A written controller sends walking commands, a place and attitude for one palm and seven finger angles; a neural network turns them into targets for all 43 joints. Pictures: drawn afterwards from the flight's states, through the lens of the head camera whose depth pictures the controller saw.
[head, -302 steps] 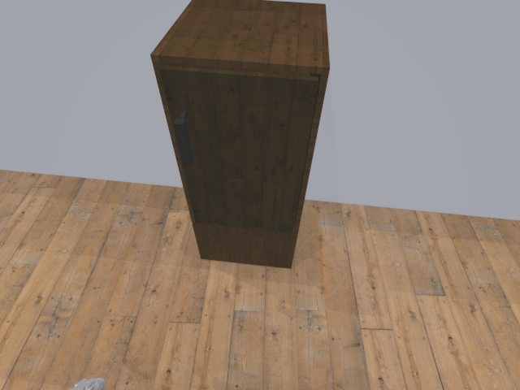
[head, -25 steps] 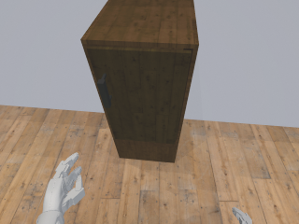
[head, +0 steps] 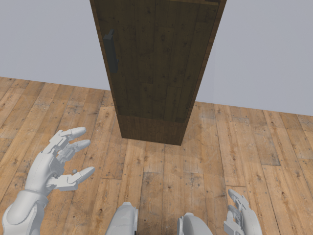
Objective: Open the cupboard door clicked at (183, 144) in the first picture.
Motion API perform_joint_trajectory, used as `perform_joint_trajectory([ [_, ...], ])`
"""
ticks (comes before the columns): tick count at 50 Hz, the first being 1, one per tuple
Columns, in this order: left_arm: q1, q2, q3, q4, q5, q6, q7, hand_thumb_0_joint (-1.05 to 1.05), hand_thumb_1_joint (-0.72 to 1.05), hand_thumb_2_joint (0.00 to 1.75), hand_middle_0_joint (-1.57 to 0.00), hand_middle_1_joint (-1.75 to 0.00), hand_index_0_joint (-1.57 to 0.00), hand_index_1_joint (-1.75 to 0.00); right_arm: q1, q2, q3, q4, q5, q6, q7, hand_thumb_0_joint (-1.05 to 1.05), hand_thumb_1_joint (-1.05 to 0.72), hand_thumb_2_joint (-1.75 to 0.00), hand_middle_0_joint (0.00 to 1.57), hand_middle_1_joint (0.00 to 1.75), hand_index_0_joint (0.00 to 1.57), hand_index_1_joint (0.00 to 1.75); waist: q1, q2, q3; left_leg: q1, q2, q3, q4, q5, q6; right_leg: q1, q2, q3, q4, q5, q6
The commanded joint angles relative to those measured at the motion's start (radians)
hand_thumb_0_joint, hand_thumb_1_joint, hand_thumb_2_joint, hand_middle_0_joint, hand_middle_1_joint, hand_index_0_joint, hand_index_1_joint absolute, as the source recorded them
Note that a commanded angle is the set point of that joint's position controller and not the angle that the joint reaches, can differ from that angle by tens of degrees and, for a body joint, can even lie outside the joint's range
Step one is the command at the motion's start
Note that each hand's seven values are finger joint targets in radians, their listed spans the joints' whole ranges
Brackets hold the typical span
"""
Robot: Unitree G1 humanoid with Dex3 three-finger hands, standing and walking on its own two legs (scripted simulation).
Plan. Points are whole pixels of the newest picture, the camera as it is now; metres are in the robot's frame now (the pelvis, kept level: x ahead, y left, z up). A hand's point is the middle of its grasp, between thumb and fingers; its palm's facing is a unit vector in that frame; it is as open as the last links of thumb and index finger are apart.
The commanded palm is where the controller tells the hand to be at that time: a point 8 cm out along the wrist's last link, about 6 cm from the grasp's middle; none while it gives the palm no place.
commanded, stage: raise the hand with hooked fingers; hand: left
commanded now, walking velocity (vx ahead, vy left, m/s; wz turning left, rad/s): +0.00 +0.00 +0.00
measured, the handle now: (113, 51) +0.67 +0.20 +0.06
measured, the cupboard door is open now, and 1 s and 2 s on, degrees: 0 0 0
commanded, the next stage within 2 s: move the hooked fingers beside the handle in 1.40 s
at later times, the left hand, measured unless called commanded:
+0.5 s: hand (48, 158) +0.27 +0.27 +0.06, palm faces -0.06 -1.00 -0.06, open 13.2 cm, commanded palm +0.25 +0.32 +0.06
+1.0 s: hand (38, 138) +0.31 +0.30 +0.07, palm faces -0.07 -1.00 -0.05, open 14.0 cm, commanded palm +0.29 +0.34 +0.08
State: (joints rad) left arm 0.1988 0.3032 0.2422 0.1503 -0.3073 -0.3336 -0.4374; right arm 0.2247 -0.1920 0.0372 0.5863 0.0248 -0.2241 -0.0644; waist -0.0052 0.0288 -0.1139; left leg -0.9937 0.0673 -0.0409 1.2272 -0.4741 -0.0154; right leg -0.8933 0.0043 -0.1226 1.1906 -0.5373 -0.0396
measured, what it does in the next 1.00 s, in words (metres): stands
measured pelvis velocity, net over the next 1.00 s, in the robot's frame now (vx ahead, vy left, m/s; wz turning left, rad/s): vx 0.02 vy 0.03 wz -0.01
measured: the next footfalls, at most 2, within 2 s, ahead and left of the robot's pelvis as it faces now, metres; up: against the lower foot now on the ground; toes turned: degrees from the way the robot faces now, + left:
none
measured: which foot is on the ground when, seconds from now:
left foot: down 0.00-1.00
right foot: down 0.00-1.00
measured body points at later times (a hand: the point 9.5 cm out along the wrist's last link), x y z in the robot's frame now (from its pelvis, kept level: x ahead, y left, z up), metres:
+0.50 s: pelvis +0.01 +0.04 +0.02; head +0.08 +0.06 +0.46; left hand +0.27 +0.32 +0.06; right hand +0.19 -0.21 -0.04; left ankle +0.07 +0.13 -0.64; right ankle +0.03 -0.10 -0.64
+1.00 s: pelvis +0.02 +0.03 +0.02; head +0.10 +0.05 +0.46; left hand +0.31 +0.35 +0.08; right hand +0.17 -0.23 -0.06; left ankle +0.07 +0.13 -0.64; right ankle +0.03 -0.10 -0.64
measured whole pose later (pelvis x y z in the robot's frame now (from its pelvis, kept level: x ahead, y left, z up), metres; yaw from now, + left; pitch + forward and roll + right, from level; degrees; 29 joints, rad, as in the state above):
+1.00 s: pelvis +0.02 +0.03 +0.02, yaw -1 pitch +15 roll -4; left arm 0.00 0.46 0.45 0.41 -0.38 -0.31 -0.60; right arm 0.28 -0.28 0.03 0.55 0.03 -0.20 -0.06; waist -0.03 0.02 -0.11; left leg -0.93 0.05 -0.01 1.13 -0.47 0.02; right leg -0.83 0.00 -0.09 1.07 -0.50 0.00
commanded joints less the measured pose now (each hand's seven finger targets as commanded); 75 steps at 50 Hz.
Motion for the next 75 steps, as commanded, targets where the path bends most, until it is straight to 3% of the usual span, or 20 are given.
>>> perform_joint_trajectory([
  [1, -0.025, 0.165, 0.135, -0.175, -0.042, -0.049, 0.025, 0.00, 0.06, 0.54, -0.26, -0.84, -0.26, -0.84, -0.059, -0.174, -0.086, -0.178, 0.009, -0.059, -0.013, 0.00, -0.90, -0.90, 0.20, 0.30, 0.20, 0.30, 0.019, -0.013, -0.248, 0.181, -0.054, 0.004, -0.217, 0.103, 0.045, 0.139, 0.008, 0.126, -0.284, -0.009, 0.023],
  [3, -0.026, 0.162, 0.135, -0.159, -0.042, -0.069, 0.032, 0.00, 0.01, 0.52, -0.26, -0.87, -0.26, -0.87, -0.055, -0.177, -0.085, -0.176, 0.005, -0.061, -0.010, 0.00, -0.90, -0.90, 0.20, 0.30, 0.20, 0.30, 0.019, -0.010, -0.231, 0.185, -0.055, 0.000, -0.227, 0.091, 0.046, 0.111, 0.015, 0.108, -0.271, -0.012, 0.017],
  [7, -0.076, 0.148, 0.099, -0.145, -0.026, -0.108, 0.034, 0.00, -0.08, 0.48, -0.27, -0.93, -0.27, -0.93, -0.022, -0.199, -0.086, -0.171, 0.009, -0.069, -0.008, 0.00, -0.90, -0.90, 0.20, 0.30, 0.20, 0.30, -0.011, -0.002, -0.189, 0.202, -0.055, -0.012, -0.268, -0.011, 0.044, 0.043, 0.016, 0.078, -0.263, -0.055, 0.019],
  [8, -0.102, 0.157, 0.101, -0.147, -0.030, -0.115, 0.028, 0.00, -0.10, 0.47, -0.27, -0.94, -0.27, -0.94, -0.017, -0.204, -0.085, -0.174, 0.008, -0.071, -0.010, 0.00, -0.90, -0.90, 0.20, 0.30, 0.20, 0.30, -0.010, -0.006, -0.193, 0.203, -0.056, -0.017, -0.269, -0.013, 0.045, 0.043, 0.021, 0.075, -0.253, -0.047, 0.015],
  [10, -0.101, 0.179, 0.112, -0.166, -0.027, -0.121, 0.022, 0.00, -0.15, 0.45, -0.27, -0.98, -0.27, -0.98, -0.003, -0.211, -0.086, -0.175, 0.010, -0.076, -0.011, 0.00, -0.90, -0.90, 0.20, 0.30, 0.20, 0.30, -0.007, 0.043, -0.225, 0.246, -0.054, -0.022, -0.288, -0.018, 0.043, 0.042, 0.018, 0.069, -0.247, -0.020, 0.013],
  [13, -0.110, 0.201, 0.136, -0.165, -0.033, -0.113, 0.017, 0.00, -0.22, 0.42, -0.28, -1.02, -0.28, -1.02, 0.008, -0.221, -0.087, -0.175, 0.008, -0.073, -0.012, 0.00, -0.90, -0.90, 0.20, 0.30, 0.20, 0.30, -0.005, 0.038, -0.236, 0.271, -0.051, -0.036, -0.297, 0.026, 0.041, 0.054, 0.025, 0.053, -0.232, 0.039, 0.009],
  [15, -0.108, 0.200, 0.135, -0.182, -0.031, -0.111, 0.016, 0.00, -0.27, 0.40, -0.28, -1.05, -0.28, -1.05, 0.009, -0.222, -0.087, -0.180, 0.010, -0.070, -0.010, 0.00, -0.90, -0.90, 0.20, 0.30, 0.20, 0.30, 0.000, 0.080, -0.246, 0.303, -0.049, -0.038, -0.309, 0.046, 0.036, 0.055, 0.023, 0.048, -0.230, 0.062, 0.009],
  [20, -0.133, 0.214, 0.147, -0.176, -0.029, -0.090, 0.013, 0.00, -0.38, 0.35, -0.29, -1.12, -0.29, -1.12, 0.016, -0.228, -0.084, -0.184, 0.009, -0.058, -0.004, 0.00, -0.90, -0.90, 0.20, 0.30, 0.20, 0.30, -0.005, 0.115, -0.242, 0.357, -0.043, -0.056, -0.325, 0.104, 0.024, 0.053, 0.028, 0.033, -0.226, 0.115, 0.006],
  [25, -0.157, 0.235, 0.163, -0.130, -0.029, -0.070, -0.015, 0.00, -0.50, 0.30, -0.30, -1.20, -0.30, -1.20, 0.024, -0.234, -0.080, -0.190, 0.009, -0.046, -0.001, 0.00, -0.90, -0.90, 0.20, 0.30, 0.20, 0.30, -0.011, 0.104, -0.240, 0.373, -0.040, -0.056, -0.321, 0.158, 0.018, 0.060, 0.034, 0.028, -0.231, 0.144, 0.007],
  [35, -0.275, 0.316, 0.236, -0.027, -0.065, -0.044, -0.096, 0.00, -0.50, 0.30, -0.30, -1.20, -0.30, -1.20, 0.026, -0.242, -0.069, -0.183, 0.009, -0.033, -0.008, 0.00, -0.90, -0.90, 0.20, 0.30, 0.20, 0.30, -0.016, 0.087, -0.254, 0.357, -0.049, -0.031, -0.294, 0.193, 0.028, 0.093, 0.039, 0.043, -0.258, 0.169, 0.005],
  [38, -0.311, 0.345, 0.256, -0.017, -0.074, -0.045, -0.118, 0.00, -0.50, 0.30, -0.30, -1.20, -0.30, -1.20, 0.029, -0.244, -0.068, -0.181, 0.007, -0.034, -0.011, 0.00, -0.90, -0.90, 0.20, 0.30, 0.20, 0.30, -0.014, 0.111, -0.274, 0.368, -0.050, -0.028, -0.282, 0.233, 0.030, 0.101, 0.042, 0.047, -0.251, 0.197, 0.001],
  [44, -0.333, 0.399, 0.305, 0.051, -0.089, -0.041, -0.151, 0.00, -0.50, 0.30, -0.30, -1.20, -0.30, -1.20, 0.044, -0.251, -0.069, -0.173, 0.009, -0.030, -0.009, 0.00, -0.90, -0.90, 0.20, 0.30, 0.20, 0.30, -0.010, 0.077, -0.297, 0.356, -0.048, -0.018, -0.275, 0.265, 0.035, 0.129, 0.042, 0.053, -0.256, 0.224, 0.005],
  [48, -0.319, 0.366, 0.281, 0.074, -0.105, -0.040, -0.173, 0.00, -0.50, 0.30, -0.30, -1.20, -0.30, -1.20, 0.047, -0.250, -0.074, -0.178, 0.013, -0.034, -0.007, 0.00, -0.90, -0.90, 0.20, 0.30, 0.20, 0.30, -0.011, 0.075, -0.290, 0.342, -0.053, -0.007, -0.268, 0.272, 0.043, 0.142, 0.040, 0.065, -0.265, 0.240, 0.004],
  [50, -0.308, 0.383, 0.292, 0.058, -0.102, -0.042, -0.173, 0.00, -0.50, 0.30, -0.30, -1.20, -0.30, -1.20, 0.054, -0.250, -0.078, -0.179, 0.014, -0.034, 0.000, 0.00, -0.90, -0.90, 0.20, 0.30, 0.20, 0.30, -0.006, 0.086, -0.318, 0.351, -0.053, -0.002, -0.266, 0.286, 0.042, 0.152, 0.036, 0.070, -0.264, 0.257, 0.008],
  [53, -0.309, 0.402, 0.308, 0.051, -0.100, -0.050, -0.160, 0.00, -0.50, 0.30, -0.30, -1.20, -0.30, -1.20, 0.058, -0.252, -0.079, -0.179, 0.011, -0.034, 0.003, 0.00, -0.90, -0.90, 0.20, 0.30, 0.20, 0.30, -0.005, 0.096, -0.299, 0.340, -0.051, -0.001, -0.261, 0.292, 0.041, 0.145, 0.039, 0.068, -0.256, 0.257, 0.003],
  [60, -0.311, 0.388, 0.305, 0.055, -0.098, -0.070, -0.145, 0.00, -0.50, 0.30, -0.30, -1.20, -0.30, -1.20, 0.054, -0.246, -0.078, -0.188, 0.016, -0.024, 0.003, 0.00, -0.90, -0.90, 0.20, 0.30, 0.20, 0.30, -0.013, 0.081, -0.280, 0.329, -0.052, 0.005, -0.273, 0.230, 0.042, 0.141, 0.035, 0.075, -0.271, 0.205, 0.010],
  [62, -0.316, 0.388, 0.298, 0.043, -0.095, -0.071, -0.145, 0.00, -0.50, 0.30, -0.30, -1.20, -0.30, -1.20, 0.049, -0.246, -0.077, -0.189, 0.018, -0.024, 0.001, 0.00, -0.90, -0.90, 0.20, 0.30, 0.20, 0.30, -0.012, 0.108, -0.286, 0.335, -0.052, 0.003, -0.278, 0.215, 0.042, 0.138, 0.033, 0.078, -0.274, 0.189, 0.010],
  [66, -0.317, 0.376, 0.290, 0.081, -0.099, -0.064, -0.152, 0.00, -0.50, 0.30, -0.30, -1.20, -0.30, -1.20, 0.048, -0.246, -0.074, -0.188, 0.018, -0.019, -0.004, 0.00, -0.90, -0.90, 0.20, 0.30, 0.20, 0.30, -0.022, 0.059, -0.252, 0.304, -0.052, 0.005, -0.274, 0.179, 0.045, 0.131, 0.035, 0.084, -0.288, 0.160, 0.015],
  [70, -0.340, 0.393, 0.292, 0.068, -0.092, -0.068, -0.155, 0.00, -0.50, 0.30, -0.30, -1.20, -0.30, -1.20, 0.045, -0.246, -0.071, -0.190, 0.018, -0.020, -0.007, 0.00, -0.90, -0.90, 0.20, 0.30, 0.20, 0.30, -0.017, 0.090, -0.269, 0.320, -0.053, 0.003, -0.276, 0.181, 0.045, 0.133, 0.033, 0.085, -0.283, 0.160, 0.011],
  [75, -0.342, 0.383, 0.290, 0.087, -0.100, -0.062, -0.161, 0.00, -0.50, 0.30, -0.30, -1.20, -0.30, -1.20, 0.042, -0.243, -0.067, -0.190, 0.017, -0.019, -0.009, 0.00, -0.90, -0.90, 0.20, 0.30, 0.20, 0.30, -0.022, 0.066, -0.260, 0.295, -0.055, 0.009, -0.262, 0.175, 0.047, 0.138, 0.034, 0.092, -0.286, 0.158, 0.014],
])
